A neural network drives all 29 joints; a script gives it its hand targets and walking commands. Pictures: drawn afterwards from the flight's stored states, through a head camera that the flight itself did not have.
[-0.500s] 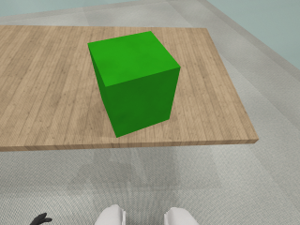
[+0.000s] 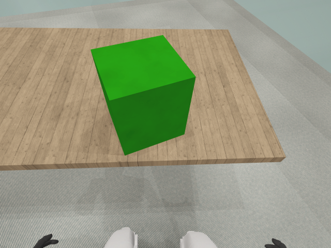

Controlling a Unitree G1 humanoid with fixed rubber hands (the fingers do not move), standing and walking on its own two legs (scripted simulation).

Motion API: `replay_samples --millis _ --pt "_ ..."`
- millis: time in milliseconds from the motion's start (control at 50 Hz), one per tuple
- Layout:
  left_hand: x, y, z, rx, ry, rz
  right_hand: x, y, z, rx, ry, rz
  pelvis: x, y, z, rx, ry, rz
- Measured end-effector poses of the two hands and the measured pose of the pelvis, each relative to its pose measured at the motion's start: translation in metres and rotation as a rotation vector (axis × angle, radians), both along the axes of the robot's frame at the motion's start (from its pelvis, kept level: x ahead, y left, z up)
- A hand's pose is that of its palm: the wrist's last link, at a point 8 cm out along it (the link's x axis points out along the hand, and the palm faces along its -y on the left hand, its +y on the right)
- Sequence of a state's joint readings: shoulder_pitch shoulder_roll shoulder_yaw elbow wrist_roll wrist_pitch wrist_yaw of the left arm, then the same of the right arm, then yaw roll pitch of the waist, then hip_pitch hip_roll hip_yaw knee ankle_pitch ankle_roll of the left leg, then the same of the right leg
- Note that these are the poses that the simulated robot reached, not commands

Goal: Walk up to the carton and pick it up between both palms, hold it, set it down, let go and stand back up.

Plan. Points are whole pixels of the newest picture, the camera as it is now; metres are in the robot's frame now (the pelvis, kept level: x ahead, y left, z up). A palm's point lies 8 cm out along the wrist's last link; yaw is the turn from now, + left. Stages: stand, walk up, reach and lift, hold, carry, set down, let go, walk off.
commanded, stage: walk up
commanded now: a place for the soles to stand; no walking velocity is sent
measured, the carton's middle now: (143, 97) +0.51 +0.07 +0.03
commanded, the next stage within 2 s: stand in 0.26 s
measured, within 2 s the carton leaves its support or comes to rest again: neither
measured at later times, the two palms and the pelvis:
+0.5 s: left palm out of the picture +0.08 +0.32 -0.10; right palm out of the picture +0.07 -0.30 -0.11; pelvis -0.01 +0.00 +0.00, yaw +0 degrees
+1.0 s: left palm (34, 235) +0.16 +0.31 -0.07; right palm (283, 241) +0.14 -0.29 -0.09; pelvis -0.01 +0.00 +0.00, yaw +0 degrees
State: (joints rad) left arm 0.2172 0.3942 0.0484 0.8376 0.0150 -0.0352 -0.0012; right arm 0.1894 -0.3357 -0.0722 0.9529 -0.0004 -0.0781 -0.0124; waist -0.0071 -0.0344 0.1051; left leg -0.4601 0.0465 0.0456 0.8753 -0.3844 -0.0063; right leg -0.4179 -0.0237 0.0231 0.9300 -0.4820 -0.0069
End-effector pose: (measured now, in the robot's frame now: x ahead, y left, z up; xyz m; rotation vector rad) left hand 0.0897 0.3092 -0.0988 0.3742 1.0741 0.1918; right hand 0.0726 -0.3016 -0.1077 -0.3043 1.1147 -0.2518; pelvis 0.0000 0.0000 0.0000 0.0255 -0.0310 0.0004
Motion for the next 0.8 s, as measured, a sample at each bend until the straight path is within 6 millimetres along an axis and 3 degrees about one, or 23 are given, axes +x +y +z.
replay_samples --millis 100,340,660,740,800 --pt "0.003 0.004 0.0 0.005 -0.01 0.003 0.006 0.004 0.002 -0.003 -0.015 0.005 0.0 0.003 0.0 -0.004 -0.001 0.0" --pt "-0.007 0.006 0.002 0.011 -0.032 0.004 -0.001 0.006 0.0 0.003 -0.02 -0.001 -0.013 0.005 -0.001 -0.005 -0.019 0.002" --pt "-0.006 0.006 0.003 0.012 -0.031 0.004 -0.005 0.006 -0.004 0.008 0.006 -0.01 -0.012 0.005 -0.001 -0.005 -0.018 0.002" --pt "-0.007 0.006 0.004 0.013 -0.031 0.004 -0.003 0.006 -0.004 0.009 0.0 -0.008 -0.012 0.005 -0.001 -0.004 -0.019 0.002" --pt "-0.005 0.01 0.0 0.034 0.086 0.063 0.01 0.003 0.0 0.024 -0.073 -0.02 -0.013 0.005 -0.001 -0.005 -0.021 0.002"
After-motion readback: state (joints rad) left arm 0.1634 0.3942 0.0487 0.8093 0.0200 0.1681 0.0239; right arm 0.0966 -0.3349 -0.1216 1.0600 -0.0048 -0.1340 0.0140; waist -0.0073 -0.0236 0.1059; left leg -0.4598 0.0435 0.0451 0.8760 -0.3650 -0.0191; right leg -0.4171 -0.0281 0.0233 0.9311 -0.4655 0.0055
